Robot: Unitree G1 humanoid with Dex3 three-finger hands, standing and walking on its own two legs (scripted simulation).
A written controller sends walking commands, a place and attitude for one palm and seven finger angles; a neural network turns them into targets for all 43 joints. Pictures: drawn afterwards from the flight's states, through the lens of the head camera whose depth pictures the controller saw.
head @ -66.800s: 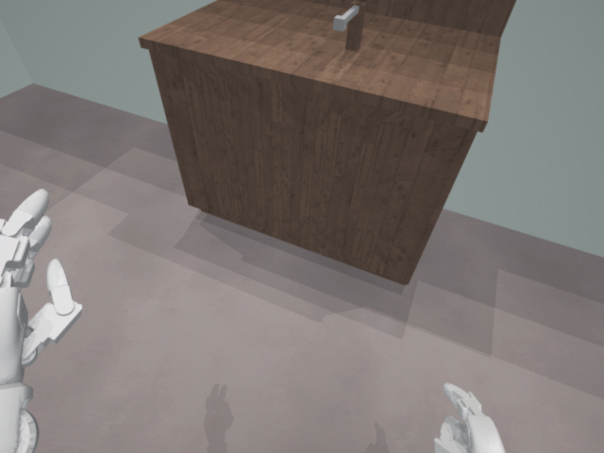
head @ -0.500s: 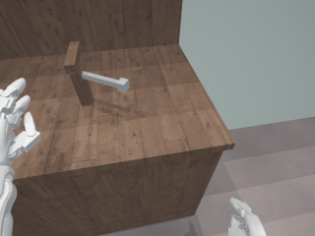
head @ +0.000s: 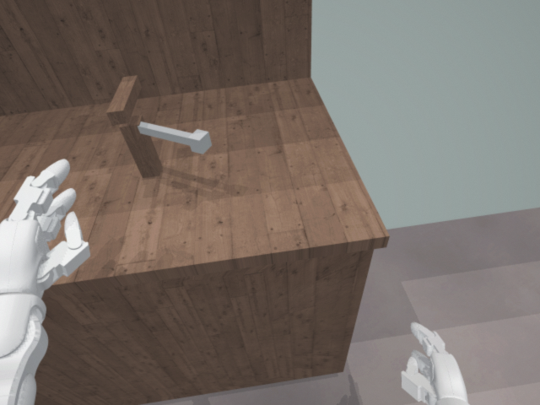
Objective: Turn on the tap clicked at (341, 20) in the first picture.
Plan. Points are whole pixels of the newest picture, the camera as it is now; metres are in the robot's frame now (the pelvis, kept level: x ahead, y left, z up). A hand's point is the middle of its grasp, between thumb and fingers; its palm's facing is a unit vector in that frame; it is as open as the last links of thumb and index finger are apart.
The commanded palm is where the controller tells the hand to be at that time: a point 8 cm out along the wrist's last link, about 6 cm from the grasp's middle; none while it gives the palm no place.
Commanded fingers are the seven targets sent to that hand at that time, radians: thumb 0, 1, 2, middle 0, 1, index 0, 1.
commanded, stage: turn the palm inward beside the body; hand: left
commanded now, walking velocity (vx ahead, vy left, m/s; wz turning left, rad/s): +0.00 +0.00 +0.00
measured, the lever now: (200, 141) +0.48 +0.18 +0.16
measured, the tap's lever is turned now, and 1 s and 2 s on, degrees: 57 57 57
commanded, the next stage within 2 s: reach beside the lever's end, fingers flat in 1.50 s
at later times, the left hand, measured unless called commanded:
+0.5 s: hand (54, 240) +0.22 +0.26 +0.21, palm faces +0.43 -0.87 -0.25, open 7.4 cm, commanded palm +0.17 +0.30 +0.22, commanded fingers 0.00 0.90 0.90 -0.20 -0.30 -0.20 -0.30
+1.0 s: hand (44, 260) +0.19 +0.24 +0.22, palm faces +0.44 -0.88 -0.17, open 7.4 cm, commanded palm +0.13 +0.28 +0.23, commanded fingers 0.00 0.90 0.90 -0.20 -0.30 -0.20 -0.30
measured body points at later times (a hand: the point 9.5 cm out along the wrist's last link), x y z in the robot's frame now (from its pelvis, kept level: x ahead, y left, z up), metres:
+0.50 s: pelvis +0.03 +0.03 +0.00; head +0.01 +0.00 +0.45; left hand +0.19 +0.31 +0.23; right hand +0.26 -0.17 -0.06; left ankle +0.02 +0.16 -0.73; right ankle +0.04 -0.08 -0.73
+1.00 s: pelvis +0.01 +0.01 +0.00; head -0.04 -0.03 +0.45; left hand +0.16 +0.29 +0.23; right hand +0.24 -0.19 -0.06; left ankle +0.02 +0.16 -0.73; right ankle +0.04 -0.08 -0.73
